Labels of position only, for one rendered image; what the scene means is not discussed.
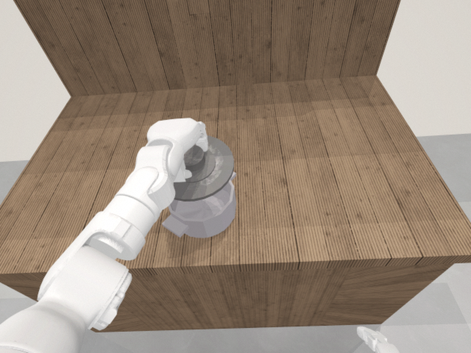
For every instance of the lid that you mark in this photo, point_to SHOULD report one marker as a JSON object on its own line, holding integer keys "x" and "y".
{"x": 211, "y": 177}

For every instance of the knob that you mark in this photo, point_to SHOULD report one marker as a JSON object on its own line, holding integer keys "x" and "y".
{"x": 194, "y": 158}

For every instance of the table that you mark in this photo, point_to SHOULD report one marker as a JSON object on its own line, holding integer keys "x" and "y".
{"x": 341, "y": 217}

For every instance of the robot left forearm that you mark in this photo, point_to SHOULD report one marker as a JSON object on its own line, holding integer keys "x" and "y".
{"x": 119, "y": 230}

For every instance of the pot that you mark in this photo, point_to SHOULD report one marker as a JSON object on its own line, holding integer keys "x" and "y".
{"x": 203, "y": 218}

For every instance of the robot right hand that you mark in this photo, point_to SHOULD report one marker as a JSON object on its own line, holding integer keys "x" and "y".
{"x": 376, "y": 341}

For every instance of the robot left hand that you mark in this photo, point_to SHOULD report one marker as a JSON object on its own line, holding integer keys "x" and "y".
{"x": 187, "y": 132}

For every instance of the robot left upper arm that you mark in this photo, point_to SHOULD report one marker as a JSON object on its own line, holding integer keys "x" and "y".
{"x": 85, "y": 294}

